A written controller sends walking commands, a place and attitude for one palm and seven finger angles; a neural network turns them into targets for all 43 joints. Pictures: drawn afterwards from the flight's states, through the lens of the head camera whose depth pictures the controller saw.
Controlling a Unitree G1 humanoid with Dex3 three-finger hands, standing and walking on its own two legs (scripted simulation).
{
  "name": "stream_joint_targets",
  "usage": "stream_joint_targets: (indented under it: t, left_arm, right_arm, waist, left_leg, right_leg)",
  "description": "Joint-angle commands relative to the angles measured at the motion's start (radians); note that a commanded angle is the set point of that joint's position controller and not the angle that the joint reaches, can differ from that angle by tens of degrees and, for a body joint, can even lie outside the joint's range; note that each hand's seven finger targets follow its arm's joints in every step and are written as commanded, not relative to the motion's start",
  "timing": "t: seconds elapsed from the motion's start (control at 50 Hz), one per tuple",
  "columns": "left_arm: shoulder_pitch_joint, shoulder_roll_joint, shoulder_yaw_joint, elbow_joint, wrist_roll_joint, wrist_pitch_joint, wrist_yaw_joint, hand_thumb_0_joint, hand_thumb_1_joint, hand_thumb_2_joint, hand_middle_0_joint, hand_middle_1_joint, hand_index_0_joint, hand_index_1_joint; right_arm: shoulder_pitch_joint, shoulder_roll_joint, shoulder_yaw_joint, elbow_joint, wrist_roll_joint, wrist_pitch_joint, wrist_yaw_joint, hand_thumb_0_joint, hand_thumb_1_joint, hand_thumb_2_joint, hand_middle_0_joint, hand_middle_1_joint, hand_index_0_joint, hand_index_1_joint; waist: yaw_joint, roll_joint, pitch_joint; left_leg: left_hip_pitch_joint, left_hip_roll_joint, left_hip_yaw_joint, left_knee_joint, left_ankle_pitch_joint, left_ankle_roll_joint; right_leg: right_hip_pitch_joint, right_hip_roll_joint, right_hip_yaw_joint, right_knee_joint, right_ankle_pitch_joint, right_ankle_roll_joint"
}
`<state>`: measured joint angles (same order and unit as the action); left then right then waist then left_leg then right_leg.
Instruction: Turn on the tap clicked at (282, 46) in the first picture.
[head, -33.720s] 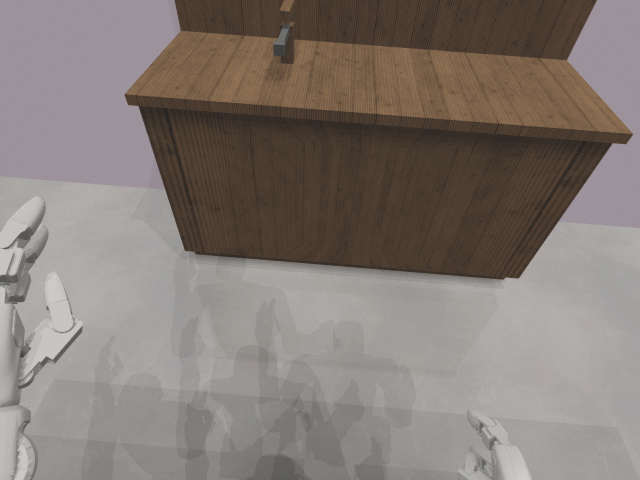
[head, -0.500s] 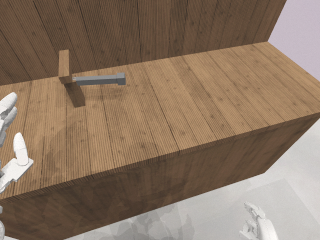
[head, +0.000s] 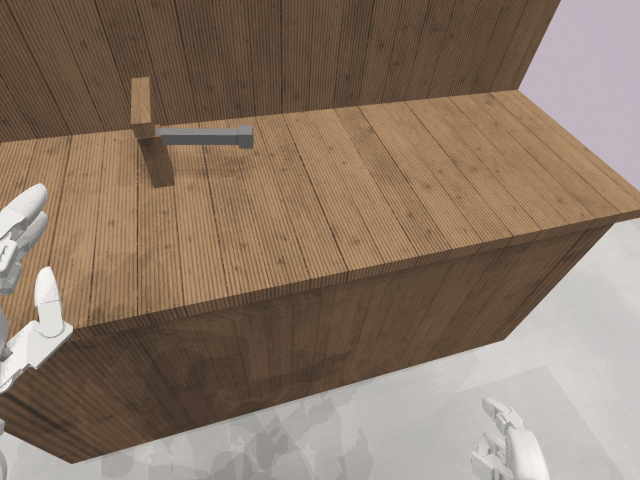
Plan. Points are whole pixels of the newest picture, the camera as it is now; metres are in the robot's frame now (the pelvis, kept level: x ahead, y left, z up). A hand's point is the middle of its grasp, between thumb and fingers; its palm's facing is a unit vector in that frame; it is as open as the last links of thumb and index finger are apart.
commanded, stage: step back with the hand held close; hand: left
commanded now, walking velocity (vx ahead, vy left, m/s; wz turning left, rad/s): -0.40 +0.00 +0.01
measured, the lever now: (245, 136) +0.62 +0.17 +0.08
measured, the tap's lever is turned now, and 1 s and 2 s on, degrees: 79 79 79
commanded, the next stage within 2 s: stop stepping back and stand still in 0.18 s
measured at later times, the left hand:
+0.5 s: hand out of the picture +0.06 +0.22 +0.16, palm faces +0.33 -0.86 -0.39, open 7.4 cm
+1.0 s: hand out of the picture -0.04 +0.25 +0.14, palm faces +0.38 -0.87 -0.32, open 7.4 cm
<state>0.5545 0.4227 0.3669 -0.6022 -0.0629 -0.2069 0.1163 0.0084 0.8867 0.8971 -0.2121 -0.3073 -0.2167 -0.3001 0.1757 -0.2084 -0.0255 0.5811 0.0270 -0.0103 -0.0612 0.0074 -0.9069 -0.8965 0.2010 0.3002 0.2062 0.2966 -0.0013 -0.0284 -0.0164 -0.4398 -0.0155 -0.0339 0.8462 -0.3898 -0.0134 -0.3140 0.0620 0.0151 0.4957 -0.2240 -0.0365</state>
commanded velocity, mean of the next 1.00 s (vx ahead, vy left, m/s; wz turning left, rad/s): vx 0.09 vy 0.03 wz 0.00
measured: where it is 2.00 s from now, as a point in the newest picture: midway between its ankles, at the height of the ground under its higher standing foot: outside the picture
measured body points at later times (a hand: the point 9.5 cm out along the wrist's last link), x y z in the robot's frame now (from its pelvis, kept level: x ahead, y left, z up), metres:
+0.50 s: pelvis -0.16 -0.01 +0.00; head -0.16 -0.01 +0.45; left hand +0.03 +0.26 +0.18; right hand -0.02 -0.24 -0.10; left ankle -0.13 +0.11 -0.67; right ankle -0.11 -0.13 -0.73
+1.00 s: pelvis -0.25 +0.01 -0.03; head -0.27 +0.02 +0.42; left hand -0.07 +0.29 +0.16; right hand -0.11 -0.23 -0.11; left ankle -0.25 +0.11 -0.70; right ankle -0.15 -0.12 -0.73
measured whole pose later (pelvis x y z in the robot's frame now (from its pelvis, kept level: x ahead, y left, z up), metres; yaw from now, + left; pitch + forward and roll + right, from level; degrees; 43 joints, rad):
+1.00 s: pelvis -0.25 +0.01 -0.03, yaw +0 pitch -4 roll -2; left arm 0.43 0.33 0.33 -0.47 -0.05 -0.12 0.10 0.01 0.89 0.90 -0.20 -0.31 -0.21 -0.30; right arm 0.22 -0.19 0.01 0.72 0.02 -0.09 -0.05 0.01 -0.91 -0.90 0.20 0.30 0.21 0.30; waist -0.01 0.00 0.03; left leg -0.42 0.03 0.02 1.05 -0.44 0.05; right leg -0.41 -0.01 -0.05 0.69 -0.22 -0.02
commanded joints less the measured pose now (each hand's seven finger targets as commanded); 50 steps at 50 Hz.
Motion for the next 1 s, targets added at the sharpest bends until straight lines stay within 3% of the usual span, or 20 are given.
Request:
stream_joint_targets:
  t: [0.0, 0.02, 0.06, 0.1, 0.2, 0.28, 0.34, 0.38, 0.4, 0.42, 0.56, 0.6, 0.64, 0.7, 0.8, 0.82, 0.84, 0.86, 0.94, 0.98]
  left_arm:
    - [-0.079, 0.137, 0.104, -0.093, -0.001, -0.038, 0.028, 0.0, 0.9, 0.9, -0.2, -0.3, -0.2, -0.3]
    - [-0.084, 0.138, 0.098, -0.122, -0.002, -0.044, 0.034, 0.0, 0.9, 0.9, -0.2, -0.3, -0.2, -0.3]
    - [-0.083, 0.151, 0.101, -0.204, 0.002, -0.051, 0.044, 0.0, 0.9, 0.9, -0.2, -0.3, -0.2, -0.3]
    - [-0.055, 0.139, 0.095, -0.249, 0.005, -0.057, 0.041, 0.0, 0.9, 0.9, -0.2, -0.3, -0.2, -0.3]
    - [-0.089, 0.107, 0.086, -0.278, 0.005, -0.022, 0.048, 0.0, 0.9, 0.9, -0.2, -0.3, -0.2, -0.3]
    - [-0.042, 0.097, 0.102, -0.125, -0.003, 0.014, 0.047, 0.0, 0.9, 0.9, -0.2, -0.3, -0.2, -0.3]
    - [-0.053, 0.106, 0.101, -0.071, 0.006, 0.029, 0.038, 0.0, 0.9, 0.9, -0.2, -0.3, -0.2, -0.3]
    - [-0.097, 0.144, 0.091, -0.082, 0.004, 0.036, 0.03, 0.0, 0.9, 0.9, -0.2, -0.3, -0.2, -0.3]
    - [-0.159, 0.143, 0.089, -0.11, -0.006, 0.035, 0.031, 0.0, 0.9, 0.9, -0.2, -0.3, -0.2, -0.3]
    - [-0.145, 0.111, 0.067, -0.058, -0.007, 0.038, 0.021, 0.0, 0.9, 0.9, -0.2, -0.3, -0.2, -0.3]
    - [-0.154, 0.141, 0.081, -0.141, 0.006, 0.028, 0.046, 0.0, 0.9, 0.9, -0.2, -0.3, -0.2, -0.3]
    - [-0.151, 0.141, 0.092, -0.171, 0.009, 0.015, 0.059, 0.0, 0.9, 0.9, -0.2, -0.3, -0.2, -0.3]
    - [-0.186, 0.133, 0.091, -0.231, 0.021, 0.004, 0.067, 0.0, 0.9, 0.9, -0.2, -0.3, -0.2, -0.3]
    - [-0.176, 0.141, 0.108, -0.136, 0.037, -0.006, 0.067, 0.0, 0.9, 0.9, -0.2, -0.3, -0.2, -0.3]
    - [-0.146, 0.075, 0.052, 0.068, 0.015, 0.034, 0.031, 0.0, 0.9, 0.9, -0.2, -0.3, -0.2, -0.3]
    - [-0.152, 0.055, 0.026, 0.082, 0.017, 0.042, 0.02, 0.0, 0.9, 0.9, -0.2, -0.3, -0.2, -0.3]
    - [-0.167, 0.093, 0.041, 0.069, 0.021, 0.04, 0.009, 0.0, 0.9, 0.9, -0.2, -0.3, -0.2, -0.3]
    - [-0.163, 0.088, 0.044, 0.086, 0.01, 0.041, -0.006, 0.0, 0.9, 0.9, -0.2, -0.3, -0.2, -0.3]
    - [-0.272, 0.175, 0.099, -0.173, 0.011, 0.007, 0.001, 0.0, 0.9, 0.9, -0.2, -0.3, -0.2, -0.3]
    - [-0.261, 0.171, 0.089, -0.303, 0.012, 0.009, 0.018, 0.0, 0.9, 0.9, -0.2, -0.3, -0.2, -0.3]
  right_arm:
    - [-0.103, -0.096, -0.015, -0.156, -0.008, -0.046, -0.019, 0.0, -0.9, -0.9, 0.2, 0.3, 0.2, 0.3]
    - [-0.096, -0.106, -0.024, -0.162, -0.007, -0.052, -0.023, 0.0, -0.9, -0.9, 0.2, 0.3, 0.2, 0.3]
    - [-0.076, -0.129, -0.049, -0.172, -0.005, -0.078, -0.02, 0.0, -0.9, -0.9, 0.2, 0.3, 0.2, 0.3]
    - [-0.039, -0.099, -0.036, -0.153, -0.029, -0.125, -0.003, 0.0, -0.9, -0.9, 0.2, 0.3, 0.2, 0.3]
    - [-0.031, -0.127, -0.055, -0.121, -0.02, -0.171, 0.013, 0.0, -0.9, -0.9, 0.2, 0.3, 0.2, 0.3]
    - [-0.059, -0.124, -0.037, -0.119, -0.023, -0.165, 0.01, 0.0, -0.9, -0.9, 0.2, 0.3, 0.2, 0.3]
    - [-0.047, -0.122, -0.031, -0.145, -0.004, -0.144, 0.015, 0.0, -0.9, -0.9, 0.2, 0.3, 0.2, 0.3]
    - [-0.056, -0.093, -0.023, -0.16, 0.006, -0.12, 0.016, 0.0, -0.9, -0.9, 0.2, 0.3, 0.2, 0.3]
    - [-0.06, -0.098, -0.023, -0.152, 0.011, -0.123, 0.011, 0.0, -0.9, -0.9, 0.2, 0.3, 0.2, 0.3]
    - [-0.044, -0.104, -0.03, -0.119, 0.016, -0.123, 0.008, 0.0, -0.9, -0.9, 0.2, 0.3, 0.2, 0.3]
    - [-0.069, -0.102, -0.016, -0.106, 0.002, -0.136, -0.018, 0.0, -0.9, -0.9, 0.2, 0.3, 0.2, 0.3]
    - [-0.022, -0.124, -0.014, -0.104, -0.01, -0.159, -0.031, 0.0, -0.9, -0.9, 0.2, 0.3, 0.2, 0.3]
    - [-0.01, -0.158, -0.03, -0.123, -0.015, -0.178, -0.034, 0.0, -0.9, -0.9, 0.2, 0.3, 0.2, 0.3]
    - [0.005, -0.122, -0.033, -0.066, -0.007, -0.2, -0.01, 0.0, -0.9, -0.9, 0.2, 0.3, 0.2, 0.3]
    - [-0.012, -0.151, -0.023, -0.068, -0.012, -0.177, -0.024, 0.0, -0.9, -0.9, 0.2, 0.3, 0.2, 0.3]
    - [-0.021, -0.143, -0.029, -0.071, -0.007, -0.169, -0.018, 0.0, -0.9, -0.9, 0.2, 0.3, 0.2, 0.3]
    - [-0.045, -0.136, -0.043, -0.093, 0.003, -0.158, -0.012, 0.0, -0.9, -0.9, 0.2, 0.3, 0.2, 0.3]
    - [-0.065, -0.133, -0.041, -0.108, 0.006, -0.156, -0.009, 0.0, -0.9, -0.9, 0.2, 0.3, 0.2, 0.3]
    - [-0.045, -0.107, -0.03, -0.048, -0.003, -0.145, 0.005, 0.0, -0.9, -0.9, 0.2, 0.3, 0.2, 0.3]
    - [-0.064, -0.091, 0.001, -0.062, -0.01, -0.153, -0.014, 0.0, -0.9, -0.9, 0.2, 0.3, 0.2, 0.3]
  waist:
    - [-0.015, 0.02, -0.084]
    - [-0.01, 0.061, -0.111]
    - [0.004, 0.27, -0.188]
    - [0.012, 0.275, -0.236]
    - [0.009, 0.187, -0.179]
    - [0.005, 0.262, -0.109]
    - [0.006, 0.114, -0.089]
    - [-0.006, -0.238, -0.074]
    - [-0.009, -0.269, -0.05]
    - [-0.02, -0.275, -0.043]
    - [-0.018, -0.087, -0.024]
    - [-0.025, 0.097, -0.079]
    - [-0.025, 0.518, -0.035]
    - [-0.033, 0.28, 0.045]
    - [0.019, 0.067, 0.044]
    - [0.011, -0.101, 0.046]
    - [0.003, -0.351, 0.006]
    - [-0.008, -0.307, 0.048]
    - [-0.036, -0.197, -0.01]
    - [-0.042, 0.006, -0.044]
  left_leg:
    - [0.102, 0.049, 0.009, -0.387, 0.17, -0.002]
    - [0.178, 0.081, 0.007, -0.468, 0.363, 0.012]
    - [0.393, 0.322, -0.2, -0.441, 0.891, 0.107]
    - [0.477, 0.356, -0.233, -0.406, 1.077, 0.162]
    - [0.378, 0.299, -0.119, -0.457, 0.841, 0.114]
    - [0.179, 0.284, -0.128, -0.539, 0.309, 0.107]
    - [0.069, 0.145, -0.023, -0.357, -0.159, 0.043]
    - [-0.003, 0.0, 0.062, 0.178, -0.126, -0.005]
    - [-0.04, 0.012, 0.012, 0.378, -0.072, -0.008]
    - [-0.035, 0.029, -0.023, 0.427, -0.007, -0.008]
    - [0.232, 0.052, 0.083, -0.155, -0.065, 0.063]
    - [0.282, 0.032, 0.096, -0.451, -0.103, 0.087]
    - [0.27, 0.288, -0.294, -0.663, -0.181, 0.217]
    - [0.243, 0.311, -0.315, -0.59, 0.137, 0.254]
    - [-0.052, 0.164, -0.04, -0.274, -0.139, 0.115]
    - [-0.129, 0.066, 0.042, -0.063, -0.191, 0.096]
    - [-0.191, -0.011, 0.07, 0.253, -0.189, 0.075]
    - [-0.19, -0.012, -0.025, 0.445, -0.093, 0.058]
    - [0.21, 0.099, 0.022, 0.193, -0.054, 0.063]
    - [0.391, 0.069, 0.045, -0.156, -0.093, 0.083]
  right_leg:
    - [0.083, -0.269, 0.144, 0.042, 0.669, -0.046]
    - [0.075, -0.221, 0.116, 0.09, 0.59, -0.009]
    - [-0.139, -0.098, 0.049, 0.246, -0.018, 0.058]
    - [-0.271, -0.067, 0.074, 0.403, -0.299, 0.056]
    - [-0.158, -0.067, 0.038, 0.313, -0.164, 0.059]
    - [0.001, -0.058, 0.013, 0.146, -0.158, 0.056]
    - [0.147, -0.06, -0.04, -0.142, 0.008, 0.044]
    - [0.013, -0.349, 0.294, -0.288, -0.08, -0.097]
    - [-0.077, -0.425, 0.333, -0.314, -0.159, -0.144]
    - [-0.1, -0.382, 0.29, -0.293, -0.219, -0.126]
    - [-0.23, -0.301, 0.129, -0.199, -0.397, -0.071]
    - [-0.137, -0.208, 0.07, -0.008, -0.4, -0.042]
    - [-0.278, 0.011, -0.124, 0.56, -0.336, 0.041]
    - [-0.41, -0.114, 0.039, 0.69, -0.212, 0.029]
    - [0.215, -0.057, -0.085, 0.004, -0.097, 0.039]
    - [0.256, -0.092, -0.03, -0.067, -0.106, 0.023]
    - [0.203, -0.295, 0.318, -0.228, -0.307, -0.047]
    - [0.045, -0.396, 0.516, -0.326, -0.395, -0.089]
    - [-0.366, -0.342, 0.262, -0.254, -0.569, -0.124]
    - [-0.439, -0.246, 0.088, -0.018, -0.542, -0.073]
